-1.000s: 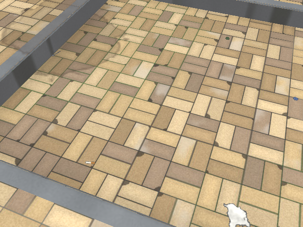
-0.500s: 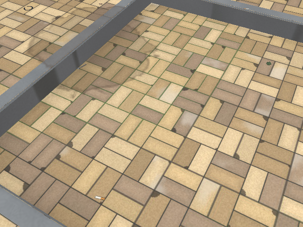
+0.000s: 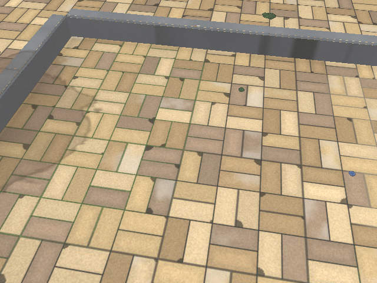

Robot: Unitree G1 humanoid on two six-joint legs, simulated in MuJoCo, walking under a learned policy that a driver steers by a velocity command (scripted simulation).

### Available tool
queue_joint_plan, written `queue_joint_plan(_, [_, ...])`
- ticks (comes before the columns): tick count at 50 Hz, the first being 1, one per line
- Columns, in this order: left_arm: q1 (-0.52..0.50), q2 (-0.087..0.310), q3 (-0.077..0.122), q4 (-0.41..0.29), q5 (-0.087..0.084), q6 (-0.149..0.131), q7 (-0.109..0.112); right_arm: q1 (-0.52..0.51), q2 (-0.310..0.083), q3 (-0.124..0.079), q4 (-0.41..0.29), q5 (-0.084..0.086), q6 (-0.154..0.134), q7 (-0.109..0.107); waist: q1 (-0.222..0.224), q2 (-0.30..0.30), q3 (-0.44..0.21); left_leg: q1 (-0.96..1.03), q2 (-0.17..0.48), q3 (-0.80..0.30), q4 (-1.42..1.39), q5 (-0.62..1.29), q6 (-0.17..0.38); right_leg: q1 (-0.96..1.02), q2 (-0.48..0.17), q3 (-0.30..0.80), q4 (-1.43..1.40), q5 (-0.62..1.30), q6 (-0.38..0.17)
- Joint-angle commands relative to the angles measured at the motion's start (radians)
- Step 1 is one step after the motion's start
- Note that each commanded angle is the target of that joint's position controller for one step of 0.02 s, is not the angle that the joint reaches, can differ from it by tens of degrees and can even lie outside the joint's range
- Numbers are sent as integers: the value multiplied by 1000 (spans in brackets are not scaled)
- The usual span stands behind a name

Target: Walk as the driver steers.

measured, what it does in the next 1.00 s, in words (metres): goes down, turning right: right foot 0.16 m lower, then left foot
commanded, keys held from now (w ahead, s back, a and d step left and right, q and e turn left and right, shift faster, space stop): e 0.66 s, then no key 0.34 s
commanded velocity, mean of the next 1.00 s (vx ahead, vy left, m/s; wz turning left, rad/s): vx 0.11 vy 0.00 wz -0.49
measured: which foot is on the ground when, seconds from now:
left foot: down 0.00-0.26, up 0.28-0.68, down 0.70-1.00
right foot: up 0.00-0.24, down 0.26-0.70, up 0.72-1.00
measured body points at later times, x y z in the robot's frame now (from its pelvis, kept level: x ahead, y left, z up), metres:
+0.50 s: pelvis +0.18 -0.02 -0.15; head +0.23 -0.05 +0.30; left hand +0.39 +0.19 -0.26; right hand +0.27 -0.32 -0.26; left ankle +0.28 +0.14 -0.76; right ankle +0.25 -0.11 -0.88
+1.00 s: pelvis +0.25 +0.02 -0.15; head +0.26 +0.04 +0.30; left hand +0.49 +0.18 -0.27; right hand +0.23 -0.26 -0.25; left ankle +0.32 +0.11 -0.88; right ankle +0.20 -0.11 -0.86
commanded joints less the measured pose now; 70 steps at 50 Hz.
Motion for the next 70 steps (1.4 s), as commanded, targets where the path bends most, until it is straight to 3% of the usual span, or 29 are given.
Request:
queue_joint_plan(1, [9, -3, -15, -34, -16, -18, -44, -66, -13, 23, -87, -13, -50, -49, 3, 73, 29, -105, 143, -75, -127, 222, 135, 37, -61, -11, -330, 486, 11])
queue_joint_plan(3, [-96, 6, -17, -62, -29, -17, -41, 49, -66, 15, -29, -5, -49, -43, -26, 96, 75, -205, 140, -52, -88, 137, 123, 185, -40, -82, -516, 607, 25])
queue_joint_plan(6, [-205, 48, -13, -120, -19, 27, -16, 173, -69, 27, 42, 1, -50, -5, -42, 92, 175, -93, 301, -187, -31, 129, 120, 89, -75, -35, -614, 558, 14])
queue_joint_plan(7, [-307, 55, 5, -164, -202, 47, -29, 73, -203, -47, 15, 152, -14, -37, -63, 87, 211, -122, 244, -135, 108, 228, 110, 56, 19, 9, -630, 480, 17])
queue_joint_plan(8, [-330, 40, -5, -173, -208, 57, -42, 109, -201, -48, 12, 147, 10, -47, -72, 44, 148, -54, 252, -102, 199, 233, 93, 59, 24, -25, -651, 529, 20])
queue_joint_plan(11, [-229, 4, 3, -130, -168, 86, -60, 147, -122, -52, 9, 122, 60, -49, -48, 57, 85, -60, 254, -66, 434, 217, 56, 238, 19, -75, -762, 495, 27])
queue_joint_plan(13, [134, 88, 55, -4, -130, 88, -24, 107, -114, -52, 5, 109, 52, -26, 142, 27, -63, -255, 175, 15, 851, 286, 6, 745, 51, -117, -839, 683, -54])
queue_joint_plan(14, [214, 233, 79, 2, -106, 78, -3, 166, -57, -35, -44, 91, 32, -6, 147, -222, -193, -725, 40, 38, 1417, -528, -99, 1235, -186, 112, -523, 1336, -216])
queue_joint_plan(15, [229, 278, 76, -34, -101, 78, 14, 143, -134, -21, -124, 110, 6, 14, 188, -228, -479, -861, 51, -167, 1608, -553, -123, 1423, -345, 355, -447, 1390, -394])
queue_joint_plan(16, [139, 246, 66, -100, -100, 93, 38, 49, -196, -28, -182, 109, 2, 17, 186, -72, -533, -894, 93, -231, 1572, -453, -108, 1347, -360, 387, -548, 1101, -403])
queue_joint_plan(18, [-89, 228, 44, -141, -106, 105, 59, 31, -127, -14, -206, 93, 36, -21, 26, 127, -414, -849, 123, -259, 1424, -213, -130, 951, -407, 521, -703, 532, -383])
queue_joint_plan(19, [-142, 176, 30, -166, -104, 99, 57, 58, -175, -39, -166, 90, 67, -45, -16, 222, -319, -720, 137, -277, 1217, -23, -122, 678, -384, 510, -784, 326, -341])
queue_joint_plan(22, [-161, 193, 33, -167, -100, 81, 63, -16, -181, -73, -182, 57, 105, -80, -43, 84, -63, -518, 84, -241, 881, 102, -148, 252, -160, 324, -809, 279, -273])
queue_joint_plan(26, [-124, 175, 46, -181, -123, 123, 124, -194, -68, -52, -255, 60, 100, -60, 7, -28, -153, -394, 26, -242, 410, 215, -162, 340, -54, 292, -775, 74, -186])
queue_joint_plan(34, [-70, 146, 53, -222, -125, 154, 122, -208, -132, -91, -262, 75, 98, -8, 16, -113, -63, -44, -10, -203, -87, 166, -67, 246, -16, 436, -768, -365, -90])
queue_joint_plan(35, [-39, 100, 43, -219, -126, 152, 119, -142, -174, -106, -250, 61, 99, -5, -2, -56, -90, 132, 107, -273, -145, 195, -20, 129, 31, 383, -645, -431, -36])
queue_joint_plan(36, [-7, 37, 29, -243, -127, 141, 114, -96, -274, -129, -245, 28, 103, -1, 22, 260, -122, 271, 353, -551, -195, 322, 118, -67, 204, 171, -336, -547, 42])
queue_joint_plan(37, [-88, 117, 57, -272, -123, 110, 112, -81, -262, -133, -243, 13, 98, 7, -13, 331, -109, 200, 440, -774, -269, 247, 243, -188, 195, 175, -133, -581, 91])
queue_joint_plan(39, [-60, 183, 86, -220, -116, 112, 111, -227, -193, -108, -277, 40, 94, 3, 47, 218, -37, 73, 325, -591, -266, 168, 183, -139, 159, 188, 41, -413, 114])
queue_joint_plan(44, [-3, 66, 48, -172, -117, 133, 89, -307, -105, -67, -255, 54, 109, 8, 85, 204, -25, -119, 144, -298, -272, 196, 125, 141, 98, 17, -100, -191, 162])
queue_joint_plan(49, [-66, 39, 29, -181, -120, 111, 67, -196, -147, -68, -214, 57, 112, 2, 26, 263, 12, -143, 186, -354, -263, -11, 151, 392, 62, -58, -560, -260, 117])
queue_joint_plan(52, [4, 84, 36, -169, -92, 101, 78, -131, -104, -48, -190, 53, 87, 8, 44, 176, -33, -189, 155, -340, -156, 144, 41, 620, -37, 67, -729, 25, 64])
queue_joint_plan(53, [-23, 139, 52, -144, -90, 101, 81, -78, -98, -48, -202, 51, 72, 18, -32, 5, -40, -176, 85, -250, -143, 195, 2, 576, -55, 97, -646, 52, 18])
queue_joint_plan(55, [-26, 33, 31, -140, -96, 100, 71, -158, -143, -62, -201, 52, 74, 18, 27, -5, -31, -71, 60, -202, -98, 164, -43, 449, -27, 86, -687, -144, 9])
queue_joint_plan(58, [-12, 48, 35, -125, -104, 95, 76, -142, -111, -64, -193, 61, 97, 10, 26, -42, 3, -77, 17, -151, -43, 19, -22, 401, 2, 74, -712, -391, 23])
queue_joint_plan(61, [89, 109, 51, -108, -124, 86, 86, -156, -96, -67, -205, 91, 77, 4, 66, -122, 100, -269, -31, -84, 158, -121, -2, 407, -129, 305, -853, -782, -96])
queue_joint_plan(64, [103, 133, 54, -90, -130, 54, 95, -216, -102, -74, -229, 111, 28, 14, 75, -157, 173, -422, 31, -161, 267, -119, 50, 455, -258, 510, -917, -686, -192])
queue_joint_plan(69, [-46, 64, 38, -115, -127, 57, 87, 61, -113, -101, -107, 83, 11, 44, -73, -24, 28, 183, -8, -115, 0, 139, 56, 177, -52, 126, -665, -388, -28])
queue_joint_plan(70, [-69, -3, 20, -142, -125, 44, 85, 170, -207, -123, -97, 81, 11, 36, -97, 231, 12, 304, 186, -451, -172, 38, 133, 11, 67, -20, -301, -348, 50])
Keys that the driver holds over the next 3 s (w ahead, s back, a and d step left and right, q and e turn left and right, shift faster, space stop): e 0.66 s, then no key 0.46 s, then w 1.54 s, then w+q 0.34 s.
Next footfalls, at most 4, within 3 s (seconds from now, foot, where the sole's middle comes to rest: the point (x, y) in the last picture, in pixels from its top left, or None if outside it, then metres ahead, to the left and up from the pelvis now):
0.26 right None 0.29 -0.12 -0.92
0.70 left None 0.36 0.09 -0.92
1.04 right None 0.23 -0.12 -0.92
1.86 right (261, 278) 0.60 -0.28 -0.92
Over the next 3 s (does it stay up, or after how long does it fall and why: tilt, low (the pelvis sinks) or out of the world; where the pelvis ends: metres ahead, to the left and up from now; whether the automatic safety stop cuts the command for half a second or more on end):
stays up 1.06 -0.40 -0.15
